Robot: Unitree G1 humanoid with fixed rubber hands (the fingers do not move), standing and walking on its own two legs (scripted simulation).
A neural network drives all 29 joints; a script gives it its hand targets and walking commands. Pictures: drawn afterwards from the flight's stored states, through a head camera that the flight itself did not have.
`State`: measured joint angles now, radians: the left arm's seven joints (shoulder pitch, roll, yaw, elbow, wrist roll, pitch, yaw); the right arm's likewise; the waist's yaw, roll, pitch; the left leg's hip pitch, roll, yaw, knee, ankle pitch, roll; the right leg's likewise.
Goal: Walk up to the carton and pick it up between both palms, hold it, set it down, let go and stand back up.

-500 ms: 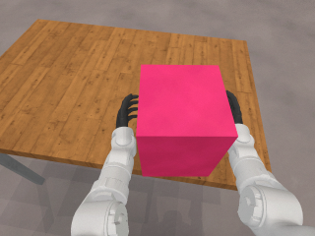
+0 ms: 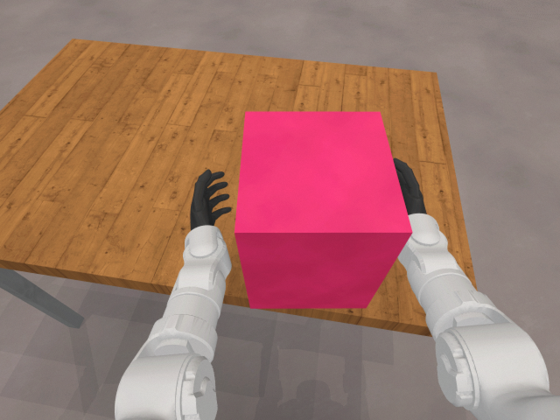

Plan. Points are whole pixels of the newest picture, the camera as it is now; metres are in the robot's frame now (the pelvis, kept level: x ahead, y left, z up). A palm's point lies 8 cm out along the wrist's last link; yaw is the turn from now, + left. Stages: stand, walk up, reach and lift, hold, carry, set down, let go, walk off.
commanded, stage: set down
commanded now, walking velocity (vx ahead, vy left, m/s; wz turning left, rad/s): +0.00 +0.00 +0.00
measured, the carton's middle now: (310, 217) +0.41 +0.01 +0.02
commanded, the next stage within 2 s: none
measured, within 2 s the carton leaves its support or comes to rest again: neither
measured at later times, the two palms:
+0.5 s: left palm (188, 263) +0.32 +0.19 +0.01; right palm (415, 241) +0.37 -0.15 +0.03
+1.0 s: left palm (181, 305) +0.25 +0.18 +0.02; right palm (452, 306) +0.28 -0.19 +0.01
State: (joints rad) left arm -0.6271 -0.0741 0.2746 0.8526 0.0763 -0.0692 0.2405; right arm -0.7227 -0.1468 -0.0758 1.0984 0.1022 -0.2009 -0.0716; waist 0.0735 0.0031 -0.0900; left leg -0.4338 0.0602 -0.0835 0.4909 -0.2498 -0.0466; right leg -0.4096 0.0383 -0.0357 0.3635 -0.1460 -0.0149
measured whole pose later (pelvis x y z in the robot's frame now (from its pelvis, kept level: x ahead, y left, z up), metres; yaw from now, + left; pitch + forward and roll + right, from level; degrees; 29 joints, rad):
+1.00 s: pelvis -0.07 -0.02 +0.00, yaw +0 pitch +4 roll -1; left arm -0.34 0.02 0.15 0.68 -0.06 -0.08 0.22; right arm -0.44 -0.18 -0.02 0.96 0.15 -0.20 0.05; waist 0.06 0.00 -0.07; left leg -0.40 0.06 -0.08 0.49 -0.17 -0.05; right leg -0.40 0.04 -0.04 0.42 -0.09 -0.03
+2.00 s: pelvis -0.07 -0.01 +0.00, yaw +0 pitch -1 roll -1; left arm 0.05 0.04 0.05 0.16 -0.09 0.21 0.22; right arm 0.11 -0.18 -0.02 0.39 0.15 -0.04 0.09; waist 0.04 -0.05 -0.02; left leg -0.29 0.05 -0.08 0.49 -0.18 -0.05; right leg -0.30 0.02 -0.04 0.44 -0.12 -0.03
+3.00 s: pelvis -0.02 +0.00 +0.00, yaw +1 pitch +0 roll -1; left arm 0.20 0.16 0.02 0.27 -0.06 0.14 0.10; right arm 0.19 -0.18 0.00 0.54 0.15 -0.16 0.03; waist 0.04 -0.05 0.06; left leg -0.24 0.04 -0.08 0.49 -0.25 -0.05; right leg -0.24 0.02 -0.04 0.43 -0.18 -0.01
